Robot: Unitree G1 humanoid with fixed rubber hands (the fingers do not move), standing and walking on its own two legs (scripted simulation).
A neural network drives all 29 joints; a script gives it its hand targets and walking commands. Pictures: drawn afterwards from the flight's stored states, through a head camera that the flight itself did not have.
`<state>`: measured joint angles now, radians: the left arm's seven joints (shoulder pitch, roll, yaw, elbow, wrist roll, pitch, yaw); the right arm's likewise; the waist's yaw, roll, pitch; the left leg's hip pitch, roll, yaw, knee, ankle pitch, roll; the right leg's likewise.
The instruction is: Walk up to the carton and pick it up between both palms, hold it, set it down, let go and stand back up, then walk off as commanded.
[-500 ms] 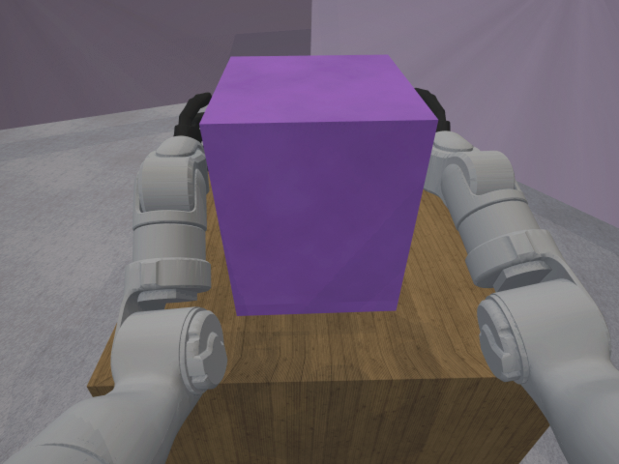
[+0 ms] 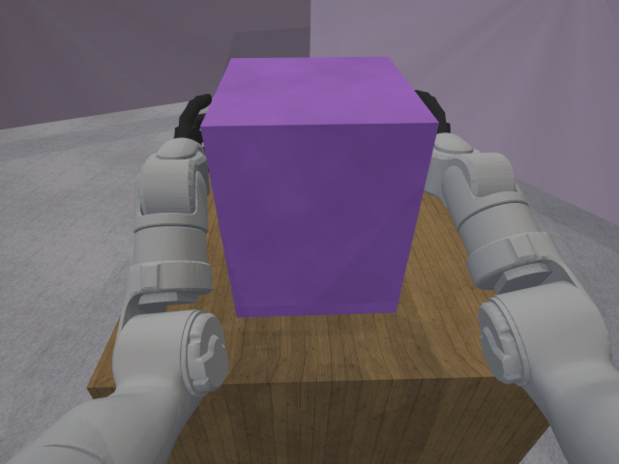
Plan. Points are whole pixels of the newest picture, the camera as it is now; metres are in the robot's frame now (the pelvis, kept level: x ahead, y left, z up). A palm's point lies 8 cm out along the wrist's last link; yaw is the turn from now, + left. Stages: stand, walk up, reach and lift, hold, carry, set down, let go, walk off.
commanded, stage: hold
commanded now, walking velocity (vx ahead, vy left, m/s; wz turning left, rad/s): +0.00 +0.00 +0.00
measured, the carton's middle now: (313, 185) +0.37 +0.01 +0.24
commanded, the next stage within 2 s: set down in 0.40 s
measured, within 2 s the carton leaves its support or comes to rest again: neither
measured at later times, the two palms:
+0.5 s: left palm (188, 152) +0.37 +0.16 +0.29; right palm (434, 147) +0.37 -0.13 +0.29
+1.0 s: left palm (170, 171) +0.38 +0.19 +0.25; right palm (397, 177) +0.39 -0.10 +0.24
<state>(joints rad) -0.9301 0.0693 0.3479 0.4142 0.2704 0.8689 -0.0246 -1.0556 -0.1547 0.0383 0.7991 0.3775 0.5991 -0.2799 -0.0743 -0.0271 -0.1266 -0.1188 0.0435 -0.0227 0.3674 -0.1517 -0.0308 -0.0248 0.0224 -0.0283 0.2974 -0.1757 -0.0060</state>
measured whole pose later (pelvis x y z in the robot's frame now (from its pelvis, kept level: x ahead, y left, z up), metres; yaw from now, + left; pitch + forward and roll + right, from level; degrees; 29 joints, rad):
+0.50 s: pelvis +0.00 +0.00 +0.00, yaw +0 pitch -6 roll -1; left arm -0.92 0.08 0.35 0.38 0.26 0.88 -0.02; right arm -1.06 -0.14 0.03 0.80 0.38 0.60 -0.29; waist -0.09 -0.02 -0.12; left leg -0.11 0.04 -0.03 0.36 -0.15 -0.03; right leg -0.01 0.02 -0.03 0.29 -0.17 0.00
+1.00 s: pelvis +0.00 +0.00 +0.00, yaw +3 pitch -10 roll -1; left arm -0.88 0.05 0.37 0.44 0.35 0.62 -0.06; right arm -0.94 -0.03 -0.12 0.90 0.17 0.23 -0.20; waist -0.06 -0.08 -0.01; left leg -0.03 0.02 -0.06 0.33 -0.14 -0.03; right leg 0.08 0.00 -0.07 0.27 -0.18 0.00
